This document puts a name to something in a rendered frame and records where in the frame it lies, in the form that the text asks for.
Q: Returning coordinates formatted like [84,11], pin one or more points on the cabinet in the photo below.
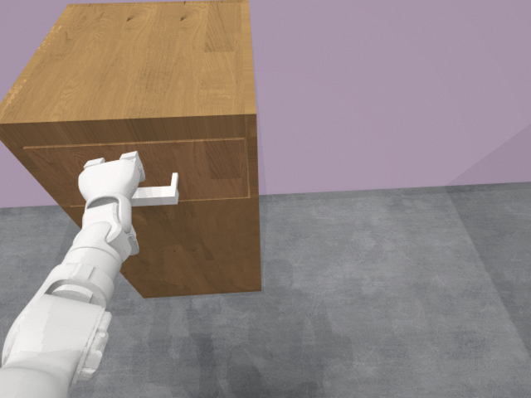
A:
[152,71]

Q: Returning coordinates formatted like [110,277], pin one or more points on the handle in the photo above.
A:
[153,196]

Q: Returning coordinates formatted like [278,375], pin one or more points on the robot left hand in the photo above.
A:
[121,176]

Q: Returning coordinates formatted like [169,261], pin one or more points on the robot left upper arm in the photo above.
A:
[61,342]

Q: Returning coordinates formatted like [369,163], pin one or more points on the robot left forearm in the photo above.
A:
[91,265]

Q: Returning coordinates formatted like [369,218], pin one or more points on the drawer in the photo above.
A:
[207,168]

